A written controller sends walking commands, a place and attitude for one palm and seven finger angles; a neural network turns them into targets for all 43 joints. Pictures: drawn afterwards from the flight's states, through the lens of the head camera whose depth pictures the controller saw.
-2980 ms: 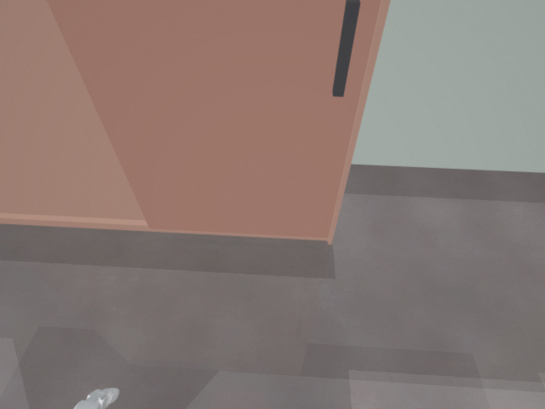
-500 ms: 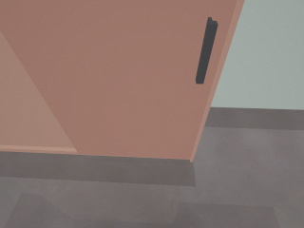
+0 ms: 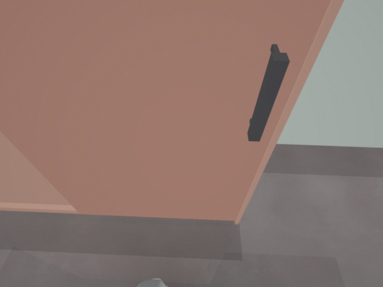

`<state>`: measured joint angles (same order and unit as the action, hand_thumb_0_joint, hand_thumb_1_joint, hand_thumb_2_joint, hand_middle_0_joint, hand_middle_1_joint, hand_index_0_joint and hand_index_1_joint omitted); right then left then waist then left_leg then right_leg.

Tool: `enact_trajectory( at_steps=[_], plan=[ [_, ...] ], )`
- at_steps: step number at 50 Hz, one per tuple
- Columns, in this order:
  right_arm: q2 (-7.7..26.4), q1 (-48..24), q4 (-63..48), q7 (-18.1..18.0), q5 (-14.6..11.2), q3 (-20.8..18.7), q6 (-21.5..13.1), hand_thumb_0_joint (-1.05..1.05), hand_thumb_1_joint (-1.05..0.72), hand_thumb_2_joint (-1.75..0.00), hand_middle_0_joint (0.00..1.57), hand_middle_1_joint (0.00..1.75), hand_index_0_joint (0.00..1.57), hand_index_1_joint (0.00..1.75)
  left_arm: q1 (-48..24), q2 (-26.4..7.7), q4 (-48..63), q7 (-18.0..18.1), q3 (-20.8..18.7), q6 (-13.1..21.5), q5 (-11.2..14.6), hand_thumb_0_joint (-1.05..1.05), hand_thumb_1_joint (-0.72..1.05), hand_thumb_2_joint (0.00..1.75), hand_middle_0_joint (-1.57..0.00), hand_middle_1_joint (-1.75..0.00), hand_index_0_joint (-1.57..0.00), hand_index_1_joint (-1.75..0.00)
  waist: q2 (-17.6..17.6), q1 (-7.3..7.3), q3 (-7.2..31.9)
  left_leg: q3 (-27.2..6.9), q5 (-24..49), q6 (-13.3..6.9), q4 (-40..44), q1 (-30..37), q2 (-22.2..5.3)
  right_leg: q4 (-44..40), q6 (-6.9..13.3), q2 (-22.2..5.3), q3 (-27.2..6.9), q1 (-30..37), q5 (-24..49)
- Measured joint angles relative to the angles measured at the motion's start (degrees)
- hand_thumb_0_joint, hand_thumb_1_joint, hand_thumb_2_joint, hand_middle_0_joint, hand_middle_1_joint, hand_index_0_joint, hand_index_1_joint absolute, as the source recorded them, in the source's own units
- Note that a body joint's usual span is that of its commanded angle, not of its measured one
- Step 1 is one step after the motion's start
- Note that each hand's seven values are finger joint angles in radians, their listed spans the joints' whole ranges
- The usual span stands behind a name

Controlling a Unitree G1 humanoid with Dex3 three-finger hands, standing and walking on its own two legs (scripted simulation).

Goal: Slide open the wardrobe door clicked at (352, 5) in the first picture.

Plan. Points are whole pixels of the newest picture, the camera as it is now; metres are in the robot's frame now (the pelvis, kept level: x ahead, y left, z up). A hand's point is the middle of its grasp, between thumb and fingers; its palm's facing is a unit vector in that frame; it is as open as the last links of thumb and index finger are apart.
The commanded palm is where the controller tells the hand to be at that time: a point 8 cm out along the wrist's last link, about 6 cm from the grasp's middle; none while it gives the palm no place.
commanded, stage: come to a stop and stand still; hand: right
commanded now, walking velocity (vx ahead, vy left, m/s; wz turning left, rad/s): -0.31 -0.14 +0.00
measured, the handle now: (263, 97) +0.49 -0.12 +0.13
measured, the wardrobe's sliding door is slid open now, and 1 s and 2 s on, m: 0.00 0.00 0.00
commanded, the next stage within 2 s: look again from close up in 1.30 s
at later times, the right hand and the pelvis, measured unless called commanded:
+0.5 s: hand out of the picture +0.01 -0.25 -0.17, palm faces +0.08 +0.98 -0.17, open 7.4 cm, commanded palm none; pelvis -0.03 -0.06 +0.02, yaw +0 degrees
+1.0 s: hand out of the picture -0.04 -0.17 -0.16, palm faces +0.00 +0.98 -0.20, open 7.3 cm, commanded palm none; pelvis -0.05 +0.00 +0.02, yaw +1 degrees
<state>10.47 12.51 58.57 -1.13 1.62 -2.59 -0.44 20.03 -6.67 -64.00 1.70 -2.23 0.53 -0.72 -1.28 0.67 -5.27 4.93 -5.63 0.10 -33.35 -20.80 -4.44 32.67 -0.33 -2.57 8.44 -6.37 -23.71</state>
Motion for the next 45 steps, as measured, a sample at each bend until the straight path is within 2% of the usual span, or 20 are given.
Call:
enact_trajectory(
  at_steps=[3,5,7,11,14,15,16,18,20,23,28,34,36,39,42,45],
  plan=[
    [-1.2,-2.1,-0.4,-0.4,-0.1,0.1,0.0,0.00,-0.91,-0.90,0.19,0.30,0.20,0.30,-2.3,-0.9,0.3,0.3,-1.2,-2.0,0.5,0.00,0.91,0.90,-0.20,-0.30,-0.20,-0.30,1.9,0.54,-1.4,1.3,-7.1,-0.7,-2.3,-0.4,0.0,16.7,-0.6,0.7,-4.1,-7.4,-8.4],
    [-1.8,-3.4,-1.2,-0.9,0.0,0.0,0.4,0.00,-0.91,-0.90,0.20,0.30,0.20,0.30,-4.5,-1.5,1.1,0.3,-1.7,-2.8,0.6,0.00,0.91,0.90,-0.20,-0.30,-0.20,-0.30,2.2,0.21,-2.2,1.4,-6.4,-0.1,-1.6,-0.4,-0.3,26.1,-0.9,1.9,-5.9,-12.2,-9.7],
    [-2.0,-4.3,-2.0,-1.3,0.2,-0.1,1.1,0.00,-0.91,-0.90,0.20,0.30,0.20,0.30,-6.6,-2.1,2.3,0.1,-2.0,-3.4,0.4,0.00,0.91,0.90,-0.20,-0.30,-0.20,-0.30,2.0,-0.18,-2.4,1.3,-5.4,-0.1,-0.7,-0.6,-0.6,29.3,-1.3,2.3,-6.5,-15.2,-9.1],
    [-1.3,-5.1,-3.3,-1.2,0.6,-0.5,2.2,0.00,-0.91,-0.90,0.20,0.30,0.20,0.30,-9.8,-2.9,5.4,-0.5,-2.1,-3.1,0.1,0.00,0.91,0.90,-0.20,-0.29,-0.20,-0.30,0.9,-0.71,-1.4,0.8,-3.7,0.7,0.3,-1.7,-1.3,23.2,-1.6,1.7,-6.2,-16.0,-6.4],
    [-0.3,-4.8,-3.9,-0.9,0.5,-0.9,2.7,0.00,-0.91,-0.90,0.20,0.30,0.20,0.30,-10.3,-3.1,7.3,-0.8,-1.7,-1.7,0.1,0.00,0.91,0.90,-0.20,-0.29,-0.20,-0.30,-0.2,-0.78,0.0,0.3,-3.4,1.9,-1.0,-3.0,-1.8,9.9,-1.3,1.2,-5.5,-11.5,-0.1],
    [0.1,-4.5,-4.0,-0.8,0.2,-1.0,3.0,0.00,-0.91,-0.90,0.20,0.30,0.20,0.30,-10.1,-3.0,7.7,-0.8,-1.6,-1.1,0.0,0.00,0.91,0.90,-0.20,-0.29,-0.20,-0.30,-0.7,-0.73,0.6,0.0,-4.3,2.0,-2.4,-3.7,-2.0,6.8,-0.3,1.4,-5.3,-10.4,1.7],
    [0.6,-4.3,-3.8,-0.8,-0.1,-1.2,3.5,0.00,-0.91,-0.90,0.20,0.30,0.20,0.30,-9.9,-2.6,7.9,-0.8,-1.4,-0.9,-0.3,0.00,0.91,0.90,-0.20,-0.29,-0.20,-0.30,-1.5,-0.88,0.8,-1.2,-8.5,2.0,-4.6,-4.3,-1.7,7.0,0.8,1.7,-4.8,-10.3,2.0],
    [1.2,-3.5,-3.2,-0.8,-0.1,-1.4,4.4,0.00,-0.91,-0.90,0.20,0.30,0.20,0.30,-8.9,-1.7,8.0,-0.5,-0.7,-0.7,-0.9,0.00,0.91,0.90,-0.20,-0.29,-0.20,-0.30,-1.9,-0.84,1.8,-4.5,-15.6,1.8,-10.9,-5.5,0.7,5.9,2.4,1.8,-4.5,-9.5,2.7],
    [1.8,-2.4,-2.5,-0.4,-0.1,-1.7,4.4,0.00,-0.91,-0.90,0.20,0.30,0.20,0.30,-7.8,-0.9,7.4,-0.1,0.0,-0.6,-1.1,0.00,0.91,0.90,-0.20,-0.29,-0.20,-0.30,-2.3,-0.95,2.8,-6.6,-15.6,1.8,-17.2,-5.9,2.6,1.9,2.9,1.9,-4.5,-7.7,4.7],
    [2.2,0.0,-1.2,0.2,-0.2,-1.7,3.7,0.00,-0.91,-0.90,0.19,0.30,0.20,0.30,-6.4,-0.7,6.2,0.5,0.4,-0.4,-0.9,0.00,0.93,0.90,-0.20,-0.30,-0.20,-0.30,-2.5,-1.35,4.0,-7.1,-13.5,2.5,-20.4,-4.3,3.6,-4.4,3.3,2.3,-4.1,-5.1,8.1],
    [2.2,3.1,1.5,0.5,-0.3,-1.3,4.2,0.00,-0.91,-0.90,0.19,0.30,0.19,0.30,-5.1,-0.7,4.8,1.1,0.5,0.1,-0.8,0.00,0.92,0.90,-0.20,-0.30,-0.20,-0.30,-1.9,-0.79,4.0,-5.8,-15.6,3.0,-16.0,1.1,3.4,-9.5,3.7,2.2,-3.4,-3.3,11.0],
    [1.0,3.0,3.6,0.6,-0.5,-0.5,4.6,0.00,-0.91,-0.90,0.19,0.30,0.19,0.30,-3.9,-1.0,2.2,1.0,0.2,-0.3,-0.9,0.00,0.91,0.90,-0.20,-0.30,-0.20,-0.30,-0.5,0.57,2.6,-4.4,-18.9,2.2,-7.5,6.0,2.6,-9.9,3.1,1.5,-2.9,-4.2,11.8],
    [0.3,2.5,3.9,0.5,-0.6,-0.2,4.2,0.00,-0.91,-0.90,0.19,0.30,0.19,0.30,-3.4,-1.2,1.1,0.8,0.1,-0.6,-0.8,0.00,0.91,0.90,-0.20,-0.30,-0.20,-0.30,0.0,0.79,2.4,-4.0,-17.3,1.7,-3.0,7.9,2.4,-9.3,2.7,1.4,-2.8,-4.8,11.8],
    [-0.3,1.9,4.1,0.1,-0.7,0.4,2.6,0.00,-0.91,-0.90,0.19,0.30,0.19,0.30,-2.2,-1.2,-0.6,0.6,0.0,-0.7,-0.3,0.00,0.91,0.90,-0.20,-0.30,-0.20,-0.30,-0.3,0.61,2.7,-3.9,-10.1,1.3,7.6,12.1,1.6,-6.7,1.6,1.9,-2.3,-6.3,10.8],
    [-1.9,1.3,5.5,-0.7,-0.7,1.2,1.5,0.01,-0.91,-0.90,0.19,0.30,0.19,0.30,-1.8,-1.6,-2.3,0.3,0.2,-1.2,0.1,0.00,0.91,0.90,-0.20,-0.30,-0.20,-0.30,1.8,1.08,2.7,-3.1,-10.8,0.8,7.8,13.0,2.9,-6.1,0.5,0.7,-3.1,-5.9,10.6],
    [-2.1,2.0,6.2,-0.9,-0.9,1.6,1.0,0.01,-0.93,-0.90,0.20,0.30,0.20,0.30,-1.3,-0.9,-3.2,0.0,0.7,-1.4,-0.1,0.00,0.91,0.90,-0.20,-0.30,-0.20,-0.30,2.1,1.31,3.6,-2.8,-11.0,-0.2,8.1,13.5,3.5,-7.4,-0.3,0.1,-3.4,-4.9,11.3]
  ],
)
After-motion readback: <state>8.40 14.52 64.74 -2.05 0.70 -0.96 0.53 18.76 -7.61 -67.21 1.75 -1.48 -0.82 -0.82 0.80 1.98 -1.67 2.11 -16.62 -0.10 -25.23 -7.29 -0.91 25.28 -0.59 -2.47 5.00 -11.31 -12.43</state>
